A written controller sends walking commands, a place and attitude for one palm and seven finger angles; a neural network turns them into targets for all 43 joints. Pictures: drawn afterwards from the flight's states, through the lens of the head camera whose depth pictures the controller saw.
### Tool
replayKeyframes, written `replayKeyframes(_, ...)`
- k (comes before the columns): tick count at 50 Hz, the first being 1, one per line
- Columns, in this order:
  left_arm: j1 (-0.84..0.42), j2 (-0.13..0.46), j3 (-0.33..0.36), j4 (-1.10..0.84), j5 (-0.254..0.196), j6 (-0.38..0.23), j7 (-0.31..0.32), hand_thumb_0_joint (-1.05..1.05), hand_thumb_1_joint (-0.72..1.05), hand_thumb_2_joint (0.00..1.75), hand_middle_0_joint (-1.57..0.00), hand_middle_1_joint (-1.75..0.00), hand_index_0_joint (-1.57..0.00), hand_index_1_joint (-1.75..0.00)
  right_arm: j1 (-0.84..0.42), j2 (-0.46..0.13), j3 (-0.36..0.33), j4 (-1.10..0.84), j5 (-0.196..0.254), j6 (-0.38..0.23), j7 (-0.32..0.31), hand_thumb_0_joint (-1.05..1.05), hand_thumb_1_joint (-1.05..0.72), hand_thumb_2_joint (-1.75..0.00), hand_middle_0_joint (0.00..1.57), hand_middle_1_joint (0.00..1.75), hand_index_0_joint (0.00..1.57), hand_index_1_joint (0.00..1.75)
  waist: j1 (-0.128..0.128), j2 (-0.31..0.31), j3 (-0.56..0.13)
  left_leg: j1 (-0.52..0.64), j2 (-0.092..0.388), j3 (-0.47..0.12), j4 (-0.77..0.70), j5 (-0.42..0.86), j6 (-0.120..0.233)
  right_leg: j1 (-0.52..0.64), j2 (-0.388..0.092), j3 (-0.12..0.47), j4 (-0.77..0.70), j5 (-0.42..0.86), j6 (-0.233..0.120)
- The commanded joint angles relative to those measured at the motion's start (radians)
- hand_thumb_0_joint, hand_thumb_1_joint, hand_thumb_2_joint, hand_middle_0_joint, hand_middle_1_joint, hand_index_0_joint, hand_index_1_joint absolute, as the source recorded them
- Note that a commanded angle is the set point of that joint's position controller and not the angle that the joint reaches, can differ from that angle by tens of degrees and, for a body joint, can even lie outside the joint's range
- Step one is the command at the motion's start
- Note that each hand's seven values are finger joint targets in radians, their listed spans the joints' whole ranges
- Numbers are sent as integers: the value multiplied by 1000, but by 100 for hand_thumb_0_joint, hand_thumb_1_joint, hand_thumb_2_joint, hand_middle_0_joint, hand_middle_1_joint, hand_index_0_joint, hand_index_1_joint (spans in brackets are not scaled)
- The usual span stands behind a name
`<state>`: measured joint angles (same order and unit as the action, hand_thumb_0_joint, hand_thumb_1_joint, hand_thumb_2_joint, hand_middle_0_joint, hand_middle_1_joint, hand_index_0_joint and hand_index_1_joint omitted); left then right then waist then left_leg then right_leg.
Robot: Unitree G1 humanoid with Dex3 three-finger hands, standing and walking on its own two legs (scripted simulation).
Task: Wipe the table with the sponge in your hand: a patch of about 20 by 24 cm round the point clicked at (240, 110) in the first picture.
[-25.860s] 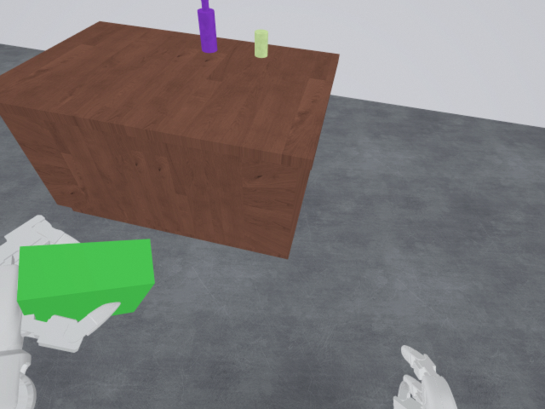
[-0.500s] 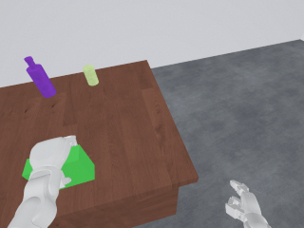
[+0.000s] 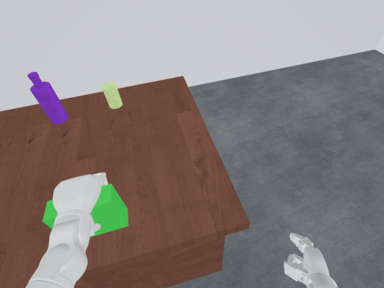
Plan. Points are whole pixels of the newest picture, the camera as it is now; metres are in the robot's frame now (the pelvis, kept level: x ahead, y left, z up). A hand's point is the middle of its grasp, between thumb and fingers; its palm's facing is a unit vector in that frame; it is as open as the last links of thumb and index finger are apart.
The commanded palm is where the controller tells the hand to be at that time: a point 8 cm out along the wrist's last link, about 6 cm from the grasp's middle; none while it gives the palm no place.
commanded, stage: move the sponge above the wiping area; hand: left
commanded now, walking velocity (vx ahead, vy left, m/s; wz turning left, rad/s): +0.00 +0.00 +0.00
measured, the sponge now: (93, 217) +0.25 +0.28 -0.02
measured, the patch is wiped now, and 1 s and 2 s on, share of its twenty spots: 0.00 0.00 0.00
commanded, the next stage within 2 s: lower the sponge onto the table in 0.74 s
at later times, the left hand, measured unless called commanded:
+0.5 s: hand (96, 201) +0.27 +0.27 +0.02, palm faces -0.07 -0.07 -1.00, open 9.0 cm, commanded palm +0.25 +0.27 +0.08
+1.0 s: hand (86, 204) +0.26 +0.29 +0.02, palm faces -0.10 -0.08 -0.99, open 9.0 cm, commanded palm +0.25 +0.28 +0.08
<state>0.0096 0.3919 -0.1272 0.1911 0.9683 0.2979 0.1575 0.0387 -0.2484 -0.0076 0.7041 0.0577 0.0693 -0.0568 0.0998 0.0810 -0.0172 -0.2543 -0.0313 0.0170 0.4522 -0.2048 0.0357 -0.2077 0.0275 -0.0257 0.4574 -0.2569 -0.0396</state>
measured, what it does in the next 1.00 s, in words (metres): stands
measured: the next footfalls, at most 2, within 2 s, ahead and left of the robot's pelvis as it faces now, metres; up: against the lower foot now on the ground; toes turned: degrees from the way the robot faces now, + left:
none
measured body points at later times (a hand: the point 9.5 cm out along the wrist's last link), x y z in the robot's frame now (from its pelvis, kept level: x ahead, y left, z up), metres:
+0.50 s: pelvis +0.01 -0.01 +0.00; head +0.01 -0.05 +0.45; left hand +0.27 +0.27 +0.07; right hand +0.21 -0.25 -0.11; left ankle +0.02 +0.10 -0.74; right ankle -0.01 -0.10 -0.74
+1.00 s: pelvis +0.01 -0.01 +0.00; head +0.01 -0.04 +0.45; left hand +0.26 +0.29 +0.07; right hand +0.23 -0.24 -0.10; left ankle +0.02 +0.10 -0.74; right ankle -0.01 -0.10 -0.74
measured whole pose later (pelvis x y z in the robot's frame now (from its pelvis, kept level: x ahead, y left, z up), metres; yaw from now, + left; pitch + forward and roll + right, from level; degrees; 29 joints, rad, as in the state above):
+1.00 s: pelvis +0.01 -0.01 +0.00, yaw +0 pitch +1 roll +0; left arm -0.01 0.42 -0.07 0.28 0.96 0.26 0.16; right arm 0.04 -0.25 -0.02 0.70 0.06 0.06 -0.06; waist 0.09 0.07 -0.02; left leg -0.26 -0.02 0.01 0.46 -0.22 0.03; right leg -0.21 0.04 -0.03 0.45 -0.26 -0.05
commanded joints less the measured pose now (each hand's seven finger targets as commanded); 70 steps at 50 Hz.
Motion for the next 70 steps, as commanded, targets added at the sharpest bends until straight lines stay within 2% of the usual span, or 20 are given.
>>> replayKeyframes(1,-290,211,116,-170,29,5,50,0,10,130,-120,-160,-120,-160,-174,-117,-33,-155,-4,-51,-5,0,-90,-90,20,30,20,30,-1,-37,-245,139,7,-85,-40,174,8,10,-7,89,-74,159,-38)
replayKeyframes(13,-354,211,115,-105,27,-11,60,0,10,130,-120,-160,-120,-160,-144,-123,-39,-155,1,-38,-5,0,-90,-90,20,30,20,30,-16,-45,-254,105,-3,-71,-21,163,16,17,-9,94,-61,196,-36)
replayKeyframes(22,-197,261,188,-121,13,5,77,0,10,130,-120,-160,-120,-160,-152,-132,-49,-155,-1,-39,6,0,-90,-90,20,30,20,30,13,-47,-261,97,-10,-68,-9,233,15,75,-11,120,-48,316,-39)
replayKeyframes(23,-198,214,146,-134,-2,7,71,0,10,130,-120,-160,-120,-160,-147,-126,-47,-164,2,-38,5,0,-90,-90,20,30,20,30,-4,-60,-251,89,-4,-57,-12,229,18,79,-16,100,-46,329,-32)
replayKeyframes(25,-215,250,166,-108,5,15,62,0,10,130,-120,-160,-120,-160,-154,-132,-43,-154,5,-35,3,0,-90,-90,20,30,20,30,-6,-94,-230,77,-9,-58,-10,214,20,68,-16,115,-54,320,-29)
replayKeyframes(28,-225,213,129,-164,-2,1,50,0,10,130,-120,-160,-120,-160,-156,-125,-47,-166,3,-43,0,0,-90,-90,20,30,20,30,-13,-59,-232,106,-8,-55,-7,212,27,55,-16,110,-60,304,-28)
replayKeyframes(32,-225,283,193,-169,7,-30,51,0,10,130,-120,-160,-120,-160,-148,-131,-51,-149,-6,-48,-6,0,-90,-90,20,30,20,30,-5,-53,-233,115,-12,-61,-6,217,25,59,-12,132,-66,314,-34)
replayKeyframes(37,-240,279,196,-173,15,-50,61,0,10,130,-120,-160,-120,-160,-150,-127,-53,-145,-7,-56,-7,0,-90,-90,20,30,20,30,-2,-32,-240,130,-7,-62,-7,223,22,45,-11,128,-65,299,-38)
replayKeyframes(38,-207,237,168,-165,4,-48,60,0,10,130,-120,-160,-120,-160,-145,-122,-55,-154,-4,-58,-8,0,-90,-90,20,30,20,30,-8,-39,-238,117,-5,-53,-8,219,25,56,-16,110,-62,302,-31)
replayKeyframes(42,-267,295,204,-102,8,-24,53,0,10,130,-120,-160,-120,-160,-152,-134,-45,-134,0,-48,-13,0,-90,-90,20,30,20,30,-11,-60,-198,96,-10,-60,-22,174,20,33,-11,129,-83,238,-33)
replayKeyframes(43,-274,246,159,-109,2,-25,49,0,10,130,-120,-160,-120,-160,-151,-125,-44,-147,3,-49,-14,0,-90,-90,20,30,20,30,-18,-49,-205,97,-8,-50,-23,171,24,37,-17,105,-80,237,-27)
replayKeyframes(47,-271,273,180,-136,14,-45,40,0,10,130,-120,-160,-120,-160,-152,-127,-49,-146,-5,-53,-10,0,-90,-90,20,30,20,30,-7,-10,-241,126,-8,-66,-17,205,20,35,-11,115,-73,251,-37)
replayKeyframes(48,-277,213,128,-150,6,-55,39,0,10,130,-120,-160,-120,-160,-139,-119,-48,-154,-3,-56,-9,0,-90,-90,20,30,20,30,-21,2,-246,131,0,-60,-16,211,22,30,-14,91,-66,255,-33)
replayKeyframes(52,-283,244,163,-115,15,-52,48,0,10,130,-120,-160,-120,-160,-136,-128,-50,-142,-5,-54,-5,0,-90,-90,20,30,20,30,-13,-42,-213,119,5,-83,-29,184,15,-4,-3,99,-75,195,-39)
replayKeyframes(54,-319,204,118,-137,22,-55,55,0,10,130,-120,-160,-120,-160,-135,-121,-50,-153,-3,-57,-3,0,-90,-90,20,30,20,30,-17,-32,-240,129,11,-79,-25,184,16,-11,-8,82,-64,188,-35)
replayKeyframes(57,-281,263,183,-136,33,-39,76,0,10,130,-120,-160,-120,-160,-144,-130,-51,-146,-7,-48,-2,0,-90,-90,20,30,20,30,8,-8,-264,133,11,-91,-32,213,6,15,-3,91,-56,199,-44)
replayKeyframes(62,-213,216,157,-103,25,7,83,0,10,130,-120,-160,-120,-160,-150,-133,-50,-148,-3,-37,9,0,-90,-90,20,30,20,30,7,-47,-245,115,16,-95,-33,228,-1,16,-2,85,-48,220,-42)
replayKeyframes(66,-283,148,72,-102,27,12,73,0,10,130,-120,-160,-120,-160,-145,-126,-47,-152,2,-36,10,0,-90,-90,20,30,20,30,-19,-71,-232,120,20,-91,-24,196,9,-22,-5,71,-51,192,-35)
replayKeyframes(67,-264,203,129,-104,25,9,77,0,10,130,-120,-160,-120,-160,-144,-131,-51,-149,-2,-36,7,0,-90,-90,20,30,20,30,-5,-51,-238,121,15,-94,-25,192,10,-8,0,88,-54,187,-40)
replayKeyframes(70,-294,185,105,-101,37,-15,82,0,10,130,-120,-160,-120,-160,-135,-124,-48,-149,-3,-39,4,0,-90,-90,20,30,20,30,-15,-46,-241,116,13,-84,-15,192,13,-11,-5,75,-48,200,-37)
